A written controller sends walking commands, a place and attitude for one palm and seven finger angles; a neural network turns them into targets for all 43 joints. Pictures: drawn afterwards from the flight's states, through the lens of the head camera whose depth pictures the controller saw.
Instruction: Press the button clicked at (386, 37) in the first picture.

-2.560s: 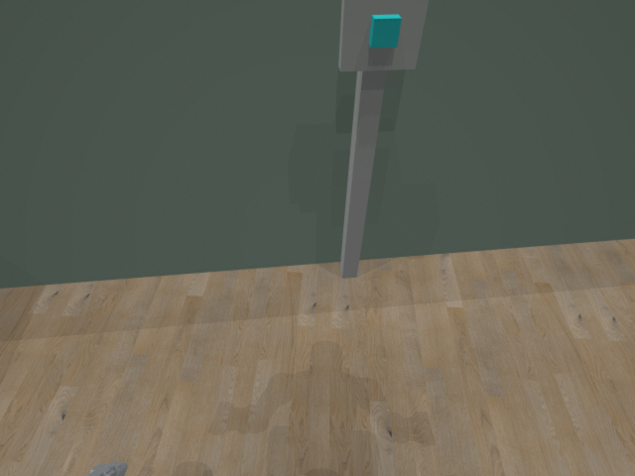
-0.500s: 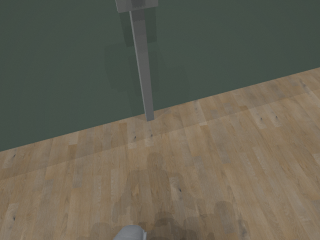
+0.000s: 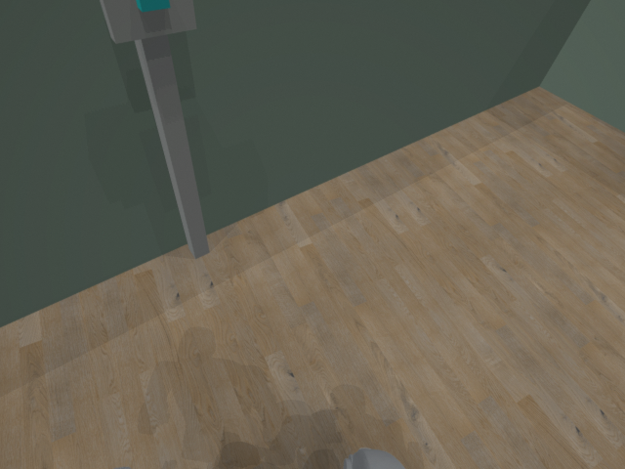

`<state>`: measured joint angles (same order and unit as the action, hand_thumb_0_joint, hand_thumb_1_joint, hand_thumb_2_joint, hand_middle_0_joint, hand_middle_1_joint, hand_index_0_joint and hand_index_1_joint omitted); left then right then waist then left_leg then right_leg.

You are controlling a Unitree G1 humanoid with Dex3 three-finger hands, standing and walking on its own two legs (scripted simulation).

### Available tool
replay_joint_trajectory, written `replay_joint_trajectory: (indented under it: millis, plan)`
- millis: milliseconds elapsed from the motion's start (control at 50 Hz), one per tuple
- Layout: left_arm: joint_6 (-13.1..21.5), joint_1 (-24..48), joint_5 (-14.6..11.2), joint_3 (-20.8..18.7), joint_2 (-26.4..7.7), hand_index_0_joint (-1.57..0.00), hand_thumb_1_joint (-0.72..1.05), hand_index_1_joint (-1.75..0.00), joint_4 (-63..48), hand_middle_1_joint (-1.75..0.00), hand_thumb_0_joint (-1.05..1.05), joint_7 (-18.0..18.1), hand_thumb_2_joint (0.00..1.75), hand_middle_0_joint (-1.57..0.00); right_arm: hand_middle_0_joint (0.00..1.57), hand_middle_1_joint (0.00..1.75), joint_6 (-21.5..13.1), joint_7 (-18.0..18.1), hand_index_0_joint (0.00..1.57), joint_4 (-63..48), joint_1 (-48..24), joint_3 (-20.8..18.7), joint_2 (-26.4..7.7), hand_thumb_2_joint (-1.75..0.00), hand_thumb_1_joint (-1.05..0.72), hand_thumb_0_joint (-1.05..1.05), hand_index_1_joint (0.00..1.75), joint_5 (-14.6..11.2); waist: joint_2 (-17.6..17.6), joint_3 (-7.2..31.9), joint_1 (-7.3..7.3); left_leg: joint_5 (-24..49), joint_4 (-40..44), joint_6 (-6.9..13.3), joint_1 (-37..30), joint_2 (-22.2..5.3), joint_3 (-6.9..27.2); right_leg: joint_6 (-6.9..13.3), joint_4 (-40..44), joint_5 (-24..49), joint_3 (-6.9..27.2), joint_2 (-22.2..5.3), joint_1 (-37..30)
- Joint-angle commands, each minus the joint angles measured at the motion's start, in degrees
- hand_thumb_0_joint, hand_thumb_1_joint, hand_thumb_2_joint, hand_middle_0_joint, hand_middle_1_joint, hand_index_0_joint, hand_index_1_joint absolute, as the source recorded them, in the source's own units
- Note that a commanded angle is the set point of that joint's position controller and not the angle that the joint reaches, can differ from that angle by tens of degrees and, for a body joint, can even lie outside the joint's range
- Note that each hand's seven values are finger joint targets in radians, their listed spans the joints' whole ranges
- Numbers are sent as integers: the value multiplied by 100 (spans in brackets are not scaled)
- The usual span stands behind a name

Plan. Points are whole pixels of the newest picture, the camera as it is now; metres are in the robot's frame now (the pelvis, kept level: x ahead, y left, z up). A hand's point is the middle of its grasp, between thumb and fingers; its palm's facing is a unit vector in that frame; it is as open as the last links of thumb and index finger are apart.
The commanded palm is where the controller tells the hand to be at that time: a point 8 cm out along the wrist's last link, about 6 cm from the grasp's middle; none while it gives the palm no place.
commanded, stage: walk to a spot facing it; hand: left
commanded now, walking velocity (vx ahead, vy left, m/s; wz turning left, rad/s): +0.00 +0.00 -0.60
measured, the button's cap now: out of the picture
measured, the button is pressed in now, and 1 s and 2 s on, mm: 0 0 0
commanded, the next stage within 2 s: turn to face it in 1.36 s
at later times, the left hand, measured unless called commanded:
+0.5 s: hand (233, 456) +0.16 +0.12 -0.16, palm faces -0.29 -0.93 -0.21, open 7.4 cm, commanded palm none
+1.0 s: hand (277, 302) +0.42 +0.09 -0.17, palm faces -0.49 -0.85 -0.16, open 7.4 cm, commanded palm none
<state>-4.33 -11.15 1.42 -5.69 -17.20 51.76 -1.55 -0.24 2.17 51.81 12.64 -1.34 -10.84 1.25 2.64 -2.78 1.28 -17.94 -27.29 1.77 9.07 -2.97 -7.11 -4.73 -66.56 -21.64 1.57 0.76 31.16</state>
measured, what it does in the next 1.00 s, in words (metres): walks ahead, turning right: right foot, then left foot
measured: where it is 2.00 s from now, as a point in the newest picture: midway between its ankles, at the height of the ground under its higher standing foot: (390, 384)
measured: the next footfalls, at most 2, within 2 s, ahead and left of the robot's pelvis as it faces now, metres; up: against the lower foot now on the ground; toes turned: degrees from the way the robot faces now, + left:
right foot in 0.26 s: +0.02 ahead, -0.15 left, +0.00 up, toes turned -17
left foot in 0.70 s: +0.32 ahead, +0.01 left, +0.00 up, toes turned -17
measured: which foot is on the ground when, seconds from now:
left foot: down 0.00-0.26, up 0.28-0.68, down 0.70-1.00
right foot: up 0.00-0.24, down 0.26-0.70, up 0.72-1.00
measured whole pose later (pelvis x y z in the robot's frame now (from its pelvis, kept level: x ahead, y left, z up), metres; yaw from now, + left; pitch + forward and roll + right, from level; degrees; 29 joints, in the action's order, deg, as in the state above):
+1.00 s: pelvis +0.26 -0.04 +0.00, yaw -35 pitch +0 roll -1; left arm -1.8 -13.1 2.1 -6.2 -12.7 55.4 -2.2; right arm -4.6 1.8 58.2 19.0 -2.9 -9.4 1.1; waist 2.4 -1.7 0.9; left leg -15.5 -22.4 2.8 6.7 -3.8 -17.8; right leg -2.0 -68.5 -8.1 -1.9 -5.2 36.7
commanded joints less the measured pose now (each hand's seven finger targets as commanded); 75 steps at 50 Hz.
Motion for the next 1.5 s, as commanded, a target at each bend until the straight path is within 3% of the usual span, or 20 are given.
replay_joint_trajectory:
  millis: [0,140,200,220,240,260,340,580,640,680,720,820,1140,1240,1260,1280,1300,1340,1420,1480]
  plan:
    - [69,559,-10,16,-94,-20,90,-30,-601,-30,0,-67,90,-20,20,30,-107,38,20,-218,462,-324,-1144,-90,-90,0,30,-1,-1063,53,-319,3110,732,664,-720,-1528,790,-27,501,-76,-158,-277,485]
    - [157,976,15,78,20,-20,90,-30,-732,-30,0,-164,90,-20,20,30,-86,-61,20,15,667,-421,-1373,-90,-90,0,30,68,-1317,168,-492,1413,744,559,-457,-1896,403,234,2301,-496,-723,-271,-621]
    - [287,307,26,36,-70,-20,90,-30,-509,-30,0,-153,90,-20,20,30,-101,-100,20,67,592,-390,-1367,-90,-90,0,30,53,-908,411,-98,865,-301,144,153,-1697,-40,492,3738,155,-974,-36,-2102]
    - [371,-420,50,-42,-511,-20,90,-30,-264,-30,0,-83,90,-20,20,30,-100,-164,20,17,599,-333,-1166,-90,-90,0,30,-24,12,810,254,724,-1705,-203,1287,-1412,-624,822,4363,93,-214,-627,-3730]
    - [425,-1226,17,-210,-1302,-20,90,-30,-57,-30,0,31,90,-20,20,30,-91,-221,20,-385,189,-166,-709,-90,-90,0,30,-56,1797,976,645,-1928,-3530,-577,3299,-444,-711,1553,4955,403,2451,-2249,-4774]
    - [403,-1532,-115,-243,-1416,-20,90,-30,0,-30,0,134,90,-20,20,30,-75,-184,20,-651,-448,-197,-982,-90,-90,0,30,-1,1307,841,813,-1861,-4079,-504,3729,-485,255,1897,5222,499,3017,-2563,-4303]
    - [563,-178,-24,-1,-654,-20,90,-30,-296,-30,0,155,90,-20,20,30,-55,-289,20,-280,-196,-298,-913,-90,-90,0,30,67,371,-309,-51,-237,-3733,-621,2987,-730,521,1546,5592,-357,1673,-1639,-2156]
    - [742,-838,18,14,-612,-20,90,-30,229,-30,0,166,90,-20,20,30,-246,-375,20,-529,-726,-257,-595,-90,-90,0,30,-22,629,-222,13,372,-1306,-527,1919,-243,241,1395,5105,1506,1371,-1210,-2283]
    - [722,-594,-7,-24,-518,-20,90,-30,226,-30,0,169,90,-20,20,30,-345,-240,20,-155,392,-345,-856,-90,-90,0,30,-14,143,113,-565,600,-188,-404,-254,-45,194,1127,3797,2017,1124,-797,-1483]
    - [693,-1000,-108,52,146,-20,90,-30,93,-30,0,50,90,-20,20,30,-395,-119,20,265,1928,-542,-1951,-90,-90,0,30,100,-2560,1329,-900,-276,981,263,-2338,-2550,3159,577,273,-1147,-160,417,271]
    - [651,-537,-36,34,-50,-20,90,-30,76,-30,0,34,90,-20,20,30,-334,-81,20,115,1122,-394,-1450,-90,-90,0,30,19,-1614,617,-682,-1877,1647,448,-976,-2664,3317,655,-997,-600,196,-209,686]
    - [381,-917,51,1,369,-20,90,-30,334,-30,0,-101,90,-20,20,30,-491,-53,20,162,380,-222,-589,-90,-90,0,30,-14,-1119,-137,17,-241,1731,-41,490,-1654,621,453,-723,918,-80,-604,212]
    - [389,1445,58,124,593,-20,90,-30,-426,-30,0,-174,90,-20,20,30,-443,-55,20,836,1765,-252,-600,-90,-90,0,30,68,-901,-597,-564,2809,1307,361,-1404,-1879,-832,509,2227,1139,-900,-599,1035]
    - [557,-136,78,7,203,-20,90,-30,-12,-30,0,-97,90,-20,20,30,-398,-93,20,633,1413,-349,-991,-90,-90,0,30,14,-1041,525,283,5852,-1337,30,-1180,-1719,-1489,1018,3266,780,-1503,260,-1671]
    - [633,-985,86,-108,-252,-20,90,-30,231,-30,0,-56,90,-20,20,30,-387,-164,20,515,1316,-325,-928,-90,-90,0,30,-59,-650,1102,703,4646,-2758,-191,134,-1604,-1424,1209,3553,1387,-1016,-124,-3575]
    - [695,-1622,38,-249,-929,-20,90,-30,333,-30,0,31,90,-20,20,30,-405,-187,20,263,1366,-259,-510,-90,-90,0,30,-154,618,1897,817,-768,-4647,-537,2231,-616,-1128,1969,3756,2450,1873,-1955,-5320]
    - [649,-1759,-139,-280,-1299,-20,90,-30,397,-30,0,91,90,-20,20,30,-416,-118,20,29,742,-241,-479,-90,-90,0,30,-147,488,1846,820,-1827,-5738,-561,3139,-327,-237,2387,4227,4129,2903,-2603,-5300]
    - [643,-901,-128,-182,-837,-20,90,-30,87,-30,0,148,90,-20,20,30,-387,-90,20,-38,537,-293,-544,-90,-90,0,30,-65,190,1001,399,-673,-5790,-535,3215,-733,551,2123,4542,3176,2325,-2308,-3883]
    - [784,-18,-17,-7,-337,-20,90,-30,-14,-30,0,205,90,-20,20,30,-106,-124,20,204,892,-256,-343,-90,-90,0,30,29,-60,334,-392,-177,-4324,-629,2084,-848,501,1625,4929,3023,801,-1470,-1487]
    - [802,-72,-24,73,-137,-20,90,-30,59,-30,0,190,90,-20,20,30,-15,-150,20,269,828,-193,-225,-90,-90,0,30,31,271,372,-443,266,-3734,-651,2017,-656,404,1499,4941,3265,381,-1148,-1286]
